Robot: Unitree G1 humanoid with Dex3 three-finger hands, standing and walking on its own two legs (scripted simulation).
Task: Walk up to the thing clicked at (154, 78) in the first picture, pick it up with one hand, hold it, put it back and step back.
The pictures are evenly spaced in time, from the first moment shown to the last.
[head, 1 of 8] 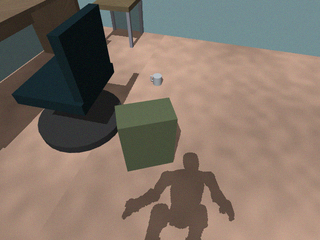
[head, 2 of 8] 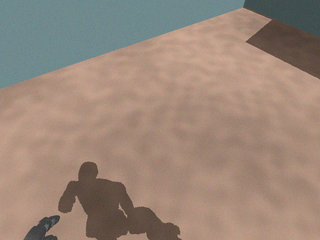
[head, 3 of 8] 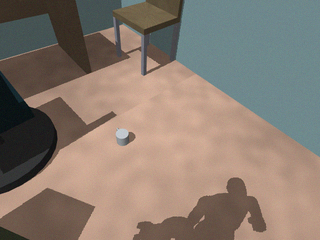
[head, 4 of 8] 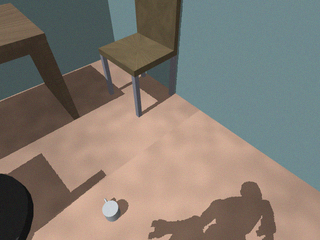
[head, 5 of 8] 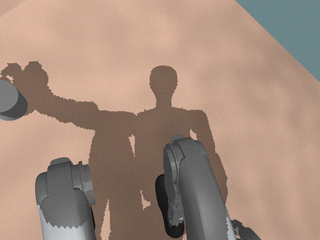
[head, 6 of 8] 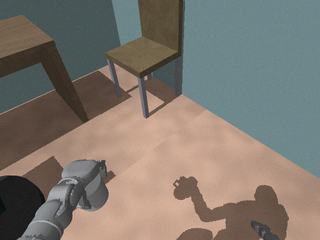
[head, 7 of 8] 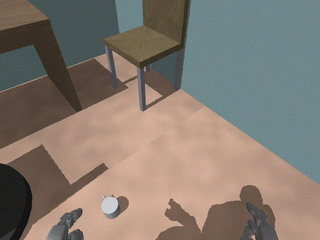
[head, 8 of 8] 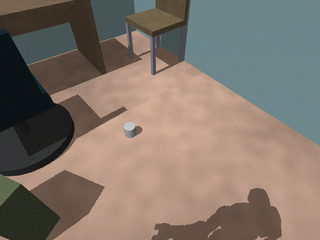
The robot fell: no
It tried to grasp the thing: yes
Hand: left
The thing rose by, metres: 0.65
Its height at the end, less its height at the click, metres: +0.00
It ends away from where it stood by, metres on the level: 0.02
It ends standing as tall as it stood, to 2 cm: yes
